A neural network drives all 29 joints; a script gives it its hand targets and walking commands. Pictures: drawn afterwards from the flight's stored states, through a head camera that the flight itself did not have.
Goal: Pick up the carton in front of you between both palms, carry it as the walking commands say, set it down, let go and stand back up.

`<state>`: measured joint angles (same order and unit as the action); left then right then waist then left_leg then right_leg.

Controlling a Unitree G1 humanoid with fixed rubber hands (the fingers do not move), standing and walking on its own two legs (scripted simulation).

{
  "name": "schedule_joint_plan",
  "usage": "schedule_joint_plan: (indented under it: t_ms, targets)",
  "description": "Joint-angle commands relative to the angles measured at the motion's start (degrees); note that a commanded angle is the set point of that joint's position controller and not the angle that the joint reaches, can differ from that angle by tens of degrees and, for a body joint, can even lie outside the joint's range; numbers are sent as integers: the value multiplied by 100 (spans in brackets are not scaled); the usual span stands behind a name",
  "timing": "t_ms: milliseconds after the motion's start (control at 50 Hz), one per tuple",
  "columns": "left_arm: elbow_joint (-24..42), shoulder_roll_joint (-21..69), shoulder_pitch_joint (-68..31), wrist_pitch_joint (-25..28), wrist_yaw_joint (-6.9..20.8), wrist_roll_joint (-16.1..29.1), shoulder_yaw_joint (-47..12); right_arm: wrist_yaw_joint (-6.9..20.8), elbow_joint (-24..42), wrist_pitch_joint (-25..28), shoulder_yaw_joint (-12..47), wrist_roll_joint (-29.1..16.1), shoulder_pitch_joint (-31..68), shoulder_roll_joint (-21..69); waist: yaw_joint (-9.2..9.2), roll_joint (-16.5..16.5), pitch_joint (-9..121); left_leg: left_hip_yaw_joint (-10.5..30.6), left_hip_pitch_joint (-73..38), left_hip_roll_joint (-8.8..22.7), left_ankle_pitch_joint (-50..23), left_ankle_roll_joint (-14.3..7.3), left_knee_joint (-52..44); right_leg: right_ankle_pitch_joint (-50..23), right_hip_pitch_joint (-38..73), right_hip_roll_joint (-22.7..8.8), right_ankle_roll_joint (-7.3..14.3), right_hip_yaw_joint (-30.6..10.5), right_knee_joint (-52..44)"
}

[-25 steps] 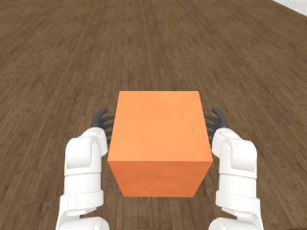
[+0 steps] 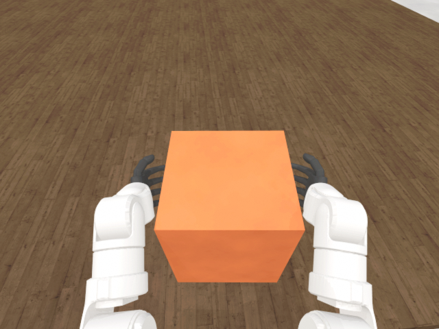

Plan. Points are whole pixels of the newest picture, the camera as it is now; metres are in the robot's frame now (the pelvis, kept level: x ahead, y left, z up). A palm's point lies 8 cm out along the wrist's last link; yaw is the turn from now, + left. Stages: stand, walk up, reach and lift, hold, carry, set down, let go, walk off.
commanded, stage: carry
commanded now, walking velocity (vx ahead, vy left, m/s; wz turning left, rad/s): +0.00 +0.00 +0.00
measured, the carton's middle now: (227, 211) +0.34 +0.00 +0.04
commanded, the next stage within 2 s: none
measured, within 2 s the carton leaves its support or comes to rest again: neither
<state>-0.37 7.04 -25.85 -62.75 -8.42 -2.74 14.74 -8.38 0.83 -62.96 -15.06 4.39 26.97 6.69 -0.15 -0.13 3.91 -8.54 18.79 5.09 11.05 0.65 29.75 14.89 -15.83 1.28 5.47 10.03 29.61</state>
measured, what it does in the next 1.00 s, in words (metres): walks ahead: right foot 0.07 m higher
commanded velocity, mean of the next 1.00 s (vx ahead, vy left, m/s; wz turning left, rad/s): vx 0.44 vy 0.00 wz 0.00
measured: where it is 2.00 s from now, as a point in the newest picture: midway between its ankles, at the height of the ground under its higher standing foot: (222, 194)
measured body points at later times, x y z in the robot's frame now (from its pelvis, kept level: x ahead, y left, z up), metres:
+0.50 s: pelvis +0.06 +0.03 +0.00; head +0.03 +0.05 +0.44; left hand +0.40 +0.20 +0.14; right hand +0.41 -0.11 +0.16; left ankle +0.05 +0.11 -0.73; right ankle +0.02 -0.05 -0.71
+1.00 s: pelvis +0.33 -0.02 +0.01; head +0.38 -0.01 +0.46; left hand +0.67 +0.17 +0.12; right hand +0.71 -0.13 +0.12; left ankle +0.15 +0.11 -0.57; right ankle +0.45 -0.08 -0.66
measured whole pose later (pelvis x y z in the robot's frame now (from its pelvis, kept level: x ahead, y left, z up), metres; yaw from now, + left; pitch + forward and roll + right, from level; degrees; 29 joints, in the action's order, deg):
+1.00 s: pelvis +0.33 -0.02 +0.01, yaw +3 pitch +3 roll -1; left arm 8.5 6.7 -30.6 -64.1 -11.8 1.0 12.9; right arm -9.6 10.8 -64.8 -16.7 -0.8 30.4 4.4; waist -5.3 1.0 -3.4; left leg 4.0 22.1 0.7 19.6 -2.2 80.4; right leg 14.4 -39.8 1.1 7.5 10.4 50.8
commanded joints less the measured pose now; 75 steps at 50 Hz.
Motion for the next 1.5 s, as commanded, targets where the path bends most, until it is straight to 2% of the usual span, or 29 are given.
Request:
schedule_joint_plan:
  t_ms: [0, 120, 200, 240, 280, 340, 400, 420, 440, 460, 480, 520, 640, 700, 720, 780, 840, 860, 880, 900, 920, 940, 1040, 1200, 1360, 1420, 1440, 1460, 1480]
  targets:
    - [633, 4447, -3612, 122, 102, 1107, -3450, 98, 334, 92, 3417, -1071, 3324, 4450, -13, 14, 1832, 482, -774, 439, -127, -130, -245, -1254, 479, -1049, -145, -963, -675]
    - [684, 4357, -3515, 116, 102, 1106, -3488, 106, 368, 99, 3439, -1127, 3245, 4419, -20, 12, 1846, 480, -690, 463, -387, -178, -187, -1383, 525, -1064, -160, -936, -593]
    - [719, 4311, -3809, 125, 69, 1167, -3478, 92, 552, 76, 3416, -1174, 3684, 4326, -133, -334, 1514, 159, 10, 35, 1719, -258, 253, 2204, 320, -1205, 249, -1547, -1220]
    - [952, 4145, -4018, 78, 21, 1306, -3500, 45, 506, 34, 3411, -1229, 3546, 4171, -215, -681, 1444, -111, 436, -189, 1420, -270, 916, 2648, 555, -1530, 508, -2014, -1521]
    - [947, 3927, -4086, 41, -50, 1334, -3524, -18, 520, -14, 3285, -1233, 3738, 3921, -301, -603, 1198, 55, 1216, -184, 1231, -323, 1261, 2157, 990, -1884, 785, -2588, -1598]
    - [1013, 3759, -3906, -87, -150, 1414, -3440, -107, 576, -119, 3171, -1355, 3505, 3647, -212, -644, 1585, 60, 1098, -283, 1206, -513, 950, 358, 1601, -1839, 774, -2036, -1087]
    - [888, 3671, -3877, -212, -174, 1367, -3319, -140, 622, -240, 3016, -1276, 3633, 3519, -1, -477, 1661, -236, -778, -520, 939, -610, -286, 616, 432, -1410, 339, -1166, -510]
    - [960, 3717, -4058, -244, -158, 1406, -3326, -149, 483, -290, 2915, -1265, 3616, 3496, 174, 90, 1705, 306, -1737, -192, 893, -654, -714, 966, -231, -1095, 135, -722, 114]
    - [1161, 3755, -4420, -307, -163, 1489, -3345, -188, 494, -282, 2854, -1233, 3527, 3419, 295, 1399, 1357, 2469, -2348, 898, 1432, -1054, -1427, 1104, -1660, -395, -237, -122, 1448]
    - [1023, 3600, -4338, -365, -173, 1459, -3265, -219, 295, -338, 2784, -1138, 3381, 3350, 447, 1878, 1294, 3489, -3075, 1565, 1285, -1605, -1683, 1659, -2860, -171, -333, -190, 2301]
    - [956, 3558, -4482, -380, -204, 1360, -3279, -233, 243, -366, 2730, -1034, 3437, 3305, 479, 1310, 1201, 3741, -3234, 1716, 971, -1745, -1554, 1632, -3455, -225, -277, -600, 3392]
    - [613, 3767, -4097, -410, -219, 1192, -2989, -165, 687, -346, 3046, -1294, 3873, 3563, 469, 343, 1570, 2945, -3350, 1525, 258, -1662, -1196, 1265, -3931, -459, -252, -820, 4603]
    - [552, 3912, -3997, -356, -186, 1135, -2956, -33, 872, -257, 3347, -1652, 4250, 3791, 529, 480, 1256, 2239, -3079, 1270, 351, -1491, -1010, 1186, -5803, -628, -160, -690, 7217]
    - [584, 3800, -3950, -354, -205, 955, -2884, 37, 884, -242, 3407, -1764, 4250, 3887, 430, 218, 960, 2048, -2244, 947, 801, -1289, -1289, 1040, -5731, -770, -197, -559, 6471]
    - [674, 3802, -3933, -336, -214, 905, -2862, 69, 960, -236, 3496, -1828, 4389, 3911, 347, 647, 875, 1911, -2196, 896, 825, -1265, -1514, 1059, -5602, -881, -261, -584, 6078]
    - [948, 3830, -3930, -266, -224, 1078, -3063, 54, 921, -204, 3487, -1877, 3941, 3988, 459, 636, 989, 905, -1792, 642, -1921, -1133, -1926, 379, -3759, -736, -145, 6, 3933]
    - [1322, 3898, -3982, -190, -232, 1285, -3312, 47, 1151, -161, 3567, -1871, 3739, 4003, -10, 1302, 1879, 234, -2121, 701, -6436, -813, -657, 51, -1540, 105, 143, 540, 2452]
    - [1188, 3801, -3845, -174, -237, 1195, -3338, 41, 1214, -146, 3592, -1800, 3931, 3972, -456, 1430, 2396, 121, -2469, 667, -7185, -607, 620, 80, -656, 411, 145, 616, 1841]
    - [1149, 3956, -3563, -190, -203, 1245, -3405, 8, 1210, -153, 3533, -1725, 3768, 3742, -923, 912, 2797, -23, -1681, 408, -6337, -447, 2311, -222, 887, 509, 64, 405, 785]
    - [1457, 3927, -3809, -133, -146, 1463, -3647, -5, 1359, -89, 3477, -1582, 3629, 3783, -807, -220, 3209, 204, 118, -238, -1997, -146, 4192, 346, 2229, -840, 538, -2299, -37]
    - [1610, 3846, -3827, -76, -138, 1548, -3746, -29, 1689, -90, 3407, -1538, 3603, 3699, -527, -1917, 3812, 1014, 1267, -1018, 908, -105, 5867, -1388, 3022, -2109, 1104, -5283, -719]
    - [1745, 4064, -4104, -91, -93, 1815, -3856, -101, 1669, -87, 3192, -1404, 3628, 3606, -588, -1278, 3777, 1687, 1818, -987, 838, -303, 6676, -1636, 3054, -1890, 1339, -4896, -429]
    - [2435, 4421, -4667, 55, 179, 2413, -4342, -120, 1696, -56, 3165, -1095, 3442, 3644, -324, -147, 2650, 1143, 2692, -167, 1102, -536, 5811, -611, 1542, -1725, 887, -3374, -471]
    - [1545, 3733, -3920, -456, 141, 1858, -3710, -86, 1614, -439, 3448, -1266, 3603, 3437, -278, -470, 1852, 516, 3105, 156, -599, -274, 2930, -1566, 1765, -1350, 701, -1684, -1209]
    - [471, 3548, -3749, -660, 68, 1359, -2962, -186, 448, -720, 3036, -1076, 3797, 3539, -540, -663, 1047, -299, 2779, -450, -948, -437, 519, -3469, 2747, -1049, 330, -1083, -995]
    - [470, 3748, -4040, -586, 65, 1306, -2930, -173, 45, -700, 2837, -957, 3817, 3781, -155, -951, 1345, -692, 865, -898, -1255, -547, -260, -5265, 2302, -911, 0, -613, -382]
    - [407, 3789, -4085, -549, 60, 1310, -2946, -148, 91, -633, 2936, -1090, 3841, 3895, 156, -1156, 1802, -720, -286, -914, -1312, -561, -481, -5407, 2145, -981, -155, -437, 497]
    - [418, 3892, -4207, -506, 60, 1250, -3018, -122, 36, -580, 2860, -1046, 3865, 3957, 341, -728, 2256, -532, -1637, -669, -1158, -587, -466, -4715, 1358, -867, -290, -187, 1637]
    - [353, 4011, -4184, -498, 36, 1164, -2960, -120, 219, -523, 2890, -1126, 3898, 3996, 536, 0, 2783, 1059, -3066, 393, -924, -850, 1, -2877, -26, -714, -435, -332, 3110]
